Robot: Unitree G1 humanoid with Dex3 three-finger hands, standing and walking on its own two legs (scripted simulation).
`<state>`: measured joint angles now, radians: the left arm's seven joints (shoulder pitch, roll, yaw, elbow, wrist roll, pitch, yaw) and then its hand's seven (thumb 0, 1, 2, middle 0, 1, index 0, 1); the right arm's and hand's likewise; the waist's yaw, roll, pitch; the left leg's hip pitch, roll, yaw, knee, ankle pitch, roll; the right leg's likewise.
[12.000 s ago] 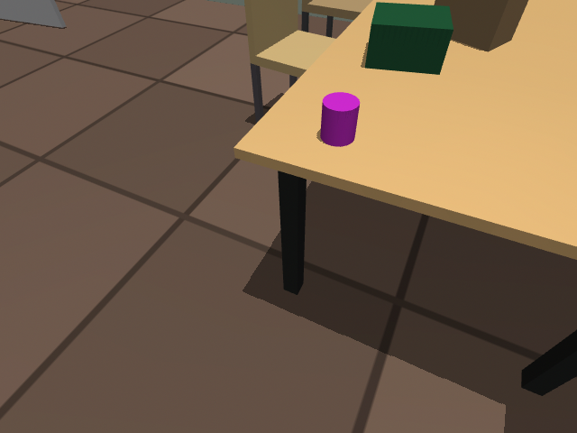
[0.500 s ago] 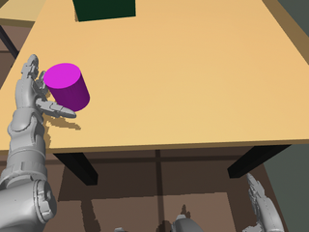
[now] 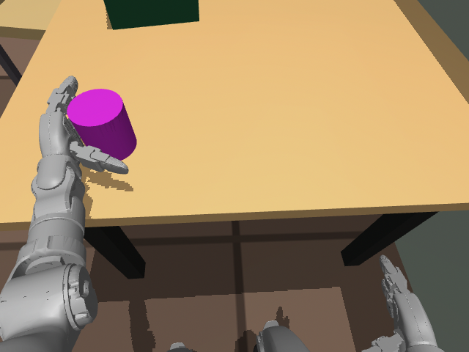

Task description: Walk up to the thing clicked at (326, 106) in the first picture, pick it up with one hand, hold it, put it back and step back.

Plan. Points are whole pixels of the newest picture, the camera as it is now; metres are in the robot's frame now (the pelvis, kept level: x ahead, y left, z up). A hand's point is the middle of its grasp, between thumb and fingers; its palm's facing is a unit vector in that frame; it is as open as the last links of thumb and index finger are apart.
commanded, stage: close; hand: left
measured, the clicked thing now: (105, 127) +0.51 +0.18 +0.08
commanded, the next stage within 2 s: settle in 0.58 s
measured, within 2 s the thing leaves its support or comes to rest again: leaves its support in 0.86 s
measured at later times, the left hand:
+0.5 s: hand (92, 131) +0.49 +0.20 +0.09, palm faces +0.11 -0.99 +0.03, open 11.1 cm
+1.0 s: hand (92, 120) +0.49 +0.19 +0.11, palm faces +0.10 -0.99 +0.02, open 11.6 cm
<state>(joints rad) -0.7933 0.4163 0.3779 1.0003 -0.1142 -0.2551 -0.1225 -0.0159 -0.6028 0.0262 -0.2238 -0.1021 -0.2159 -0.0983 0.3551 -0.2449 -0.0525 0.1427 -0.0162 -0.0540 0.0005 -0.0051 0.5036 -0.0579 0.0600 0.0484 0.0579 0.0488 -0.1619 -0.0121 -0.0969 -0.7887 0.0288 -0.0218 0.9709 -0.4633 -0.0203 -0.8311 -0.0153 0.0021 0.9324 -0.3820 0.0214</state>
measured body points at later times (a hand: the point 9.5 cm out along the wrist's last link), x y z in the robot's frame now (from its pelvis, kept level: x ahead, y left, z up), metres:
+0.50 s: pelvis +0.00 +0.00 +0.00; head +0.10 +0.02 +0.44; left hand +0.48 +0.25 +0.09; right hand +0.15 -0.26 -0.02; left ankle +0.00 +0.13 -0.68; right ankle +0.04 -0.13 -0.68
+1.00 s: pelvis +0.01 +0.00 +0.00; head +0.09 +0.02 +0.45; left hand +0.48 +0.24 +0.11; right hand +0.15 -0.26 -0.03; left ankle +0.00 +0.13 -0.68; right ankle +0.04 -0.13 -0.68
